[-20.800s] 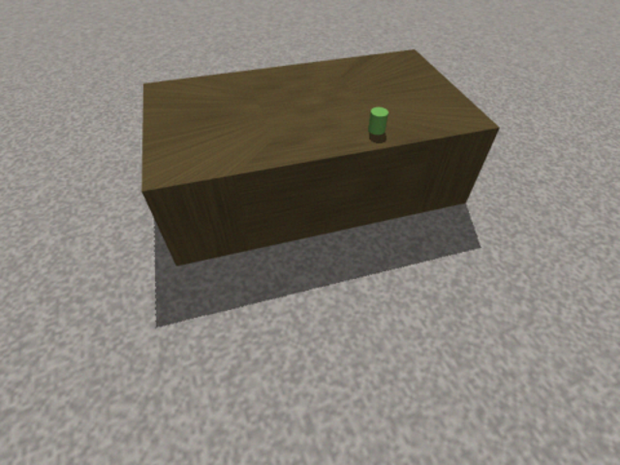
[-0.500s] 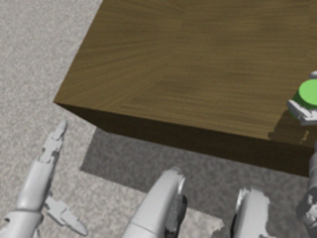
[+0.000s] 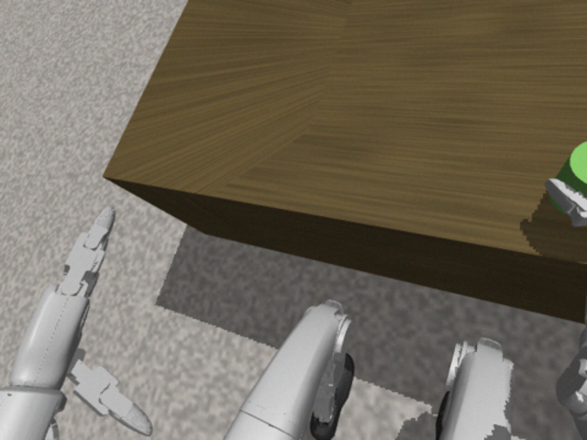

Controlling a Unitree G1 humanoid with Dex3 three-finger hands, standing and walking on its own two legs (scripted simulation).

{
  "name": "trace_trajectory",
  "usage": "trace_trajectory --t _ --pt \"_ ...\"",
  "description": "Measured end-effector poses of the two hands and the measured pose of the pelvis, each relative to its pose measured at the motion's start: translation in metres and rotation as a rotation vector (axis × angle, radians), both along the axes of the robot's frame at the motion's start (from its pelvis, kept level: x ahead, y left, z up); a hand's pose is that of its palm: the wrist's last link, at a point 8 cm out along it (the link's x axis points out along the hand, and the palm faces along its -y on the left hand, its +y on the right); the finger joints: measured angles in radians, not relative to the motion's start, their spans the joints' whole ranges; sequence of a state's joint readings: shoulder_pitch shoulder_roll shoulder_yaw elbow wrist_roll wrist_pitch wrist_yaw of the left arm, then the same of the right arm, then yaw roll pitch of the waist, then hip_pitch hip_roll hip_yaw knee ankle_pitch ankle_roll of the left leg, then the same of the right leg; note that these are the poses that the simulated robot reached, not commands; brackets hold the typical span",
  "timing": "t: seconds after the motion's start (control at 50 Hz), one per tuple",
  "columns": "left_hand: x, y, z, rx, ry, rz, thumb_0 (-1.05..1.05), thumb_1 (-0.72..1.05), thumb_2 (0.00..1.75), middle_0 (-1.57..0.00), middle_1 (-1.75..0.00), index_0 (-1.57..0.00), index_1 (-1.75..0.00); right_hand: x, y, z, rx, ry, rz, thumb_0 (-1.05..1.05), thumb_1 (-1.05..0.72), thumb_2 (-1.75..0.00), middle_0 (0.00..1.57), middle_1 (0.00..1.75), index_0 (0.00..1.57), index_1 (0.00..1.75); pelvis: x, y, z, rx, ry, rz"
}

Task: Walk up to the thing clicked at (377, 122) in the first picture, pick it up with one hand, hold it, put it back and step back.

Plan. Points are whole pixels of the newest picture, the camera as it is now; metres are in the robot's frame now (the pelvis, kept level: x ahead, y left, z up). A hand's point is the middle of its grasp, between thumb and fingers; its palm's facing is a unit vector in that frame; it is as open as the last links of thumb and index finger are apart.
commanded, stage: lower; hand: right
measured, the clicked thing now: out of the picture +0.50 -0.22 -0.08
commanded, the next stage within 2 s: loosen in 0.06 s
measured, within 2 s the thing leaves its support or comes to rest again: neither
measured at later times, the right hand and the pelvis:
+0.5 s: hand out of the picture +0.51 -0.23 -0.07, palm faces +0.19 +0.98 +0.01, open 9.8 cm; pelvis -0.01 +0.00 -0.02, yaw +0 degrees
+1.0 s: hand out of the picture +0.51 -0.24 -0.04, palm faces +0.20 +0.98 +0.00, open 15.0 cm; pelvis +0.00 +0.00 +0.00, yaw +0 degrees
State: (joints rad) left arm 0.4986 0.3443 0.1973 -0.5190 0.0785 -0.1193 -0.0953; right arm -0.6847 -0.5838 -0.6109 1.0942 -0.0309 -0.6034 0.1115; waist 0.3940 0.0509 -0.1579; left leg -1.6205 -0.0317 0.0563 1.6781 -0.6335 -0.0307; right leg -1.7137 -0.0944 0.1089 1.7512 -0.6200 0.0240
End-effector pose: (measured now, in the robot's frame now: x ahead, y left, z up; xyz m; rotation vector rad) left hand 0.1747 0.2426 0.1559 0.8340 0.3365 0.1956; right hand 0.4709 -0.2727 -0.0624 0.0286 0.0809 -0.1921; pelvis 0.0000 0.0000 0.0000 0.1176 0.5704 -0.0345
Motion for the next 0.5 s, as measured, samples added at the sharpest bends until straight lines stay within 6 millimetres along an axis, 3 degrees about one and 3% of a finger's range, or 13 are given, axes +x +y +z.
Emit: trace_trajectory --t 0.28,0.5 --pt "-0.005 -0.001 -0.003 0.023 -0.019 -0.013 -0.01 -0.54 0.05 -0.06 -0.05 -0.06 -0.06 0.007 -0.002 -0.001 -0.010 -0.034 0.005 0.00 0.42 -1.08 0.77 1.09 0.80 1.11 -0.006 -0.001 -0.014 0.002 0.002 0.000" --pt "-0.009 -0.002 -0.002 0.022 -0.026 -0.021 -0.01 -0.52 0.04 -0.07 -0.06 -0.07 -0.06 0.006 -0.004 -0.003 -0.016 -0.014 0.002 -0.01 0.36 -0.74 0.87 0.85 0.90 0.87 -0.010 0.000 -0.017 0.000 0.000 -0.002"
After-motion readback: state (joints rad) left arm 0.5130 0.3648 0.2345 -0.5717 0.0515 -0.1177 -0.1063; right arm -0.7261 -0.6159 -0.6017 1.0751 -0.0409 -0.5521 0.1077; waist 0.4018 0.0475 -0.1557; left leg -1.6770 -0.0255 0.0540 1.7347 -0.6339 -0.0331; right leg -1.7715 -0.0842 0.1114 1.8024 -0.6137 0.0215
